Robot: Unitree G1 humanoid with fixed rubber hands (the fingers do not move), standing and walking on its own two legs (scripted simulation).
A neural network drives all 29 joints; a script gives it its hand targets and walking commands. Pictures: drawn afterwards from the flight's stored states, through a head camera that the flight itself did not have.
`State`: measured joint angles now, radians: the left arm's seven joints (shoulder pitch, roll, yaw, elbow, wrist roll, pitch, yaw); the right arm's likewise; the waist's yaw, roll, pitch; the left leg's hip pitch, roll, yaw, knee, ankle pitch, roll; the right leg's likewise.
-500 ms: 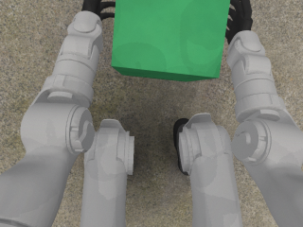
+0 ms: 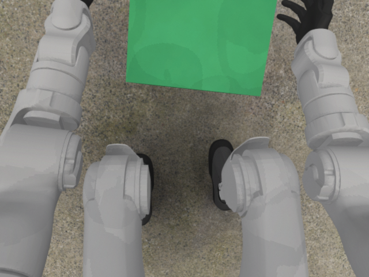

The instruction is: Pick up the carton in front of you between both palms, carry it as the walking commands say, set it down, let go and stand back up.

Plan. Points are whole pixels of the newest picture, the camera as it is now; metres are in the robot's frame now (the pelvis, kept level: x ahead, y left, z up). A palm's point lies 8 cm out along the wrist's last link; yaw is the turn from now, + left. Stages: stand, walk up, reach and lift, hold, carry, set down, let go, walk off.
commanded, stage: set down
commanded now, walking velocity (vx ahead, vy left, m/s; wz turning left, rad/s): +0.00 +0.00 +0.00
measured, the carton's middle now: (193, 37) +0.51 -0.03 -0.24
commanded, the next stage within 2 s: let go in 0.96 s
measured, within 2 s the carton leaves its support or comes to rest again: neither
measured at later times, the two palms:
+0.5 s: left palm out of the picture +0.56 +0.16 +0.01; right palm out of the picture +0.50 -0.22 +0.01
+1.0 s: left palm out of the picture +0.56 +0.17 +0.16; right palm out of the picture +0.49 -0.23 +0.16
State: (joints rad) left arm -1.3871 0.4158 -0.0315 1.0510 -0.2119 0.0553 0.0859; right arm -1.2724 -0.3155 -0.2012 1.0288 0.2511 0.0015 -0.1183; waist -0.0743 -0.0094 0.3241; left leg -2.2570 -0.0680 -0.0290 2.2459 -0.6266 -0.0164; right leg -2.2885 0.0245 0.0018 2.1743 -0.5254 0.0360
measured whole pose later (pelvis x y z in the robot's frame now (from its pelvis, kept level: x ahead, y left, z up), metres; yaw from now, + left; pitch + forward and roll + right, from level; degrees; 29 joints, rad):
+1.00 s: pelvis +0.04 +0.00 +0.25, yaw +1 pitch +46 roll +0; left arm -1.08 0.30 0.23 0.92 0.02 0.14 -0.02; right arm -0.92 -0.16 -0.34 0.74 0.03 0.12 -0.05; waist -0.09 0.02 -0.12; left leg -1.66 -0.05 -0.04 1.26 -0.41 -0.01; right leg -1.69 0.03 0.04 1.22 -0.34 0.02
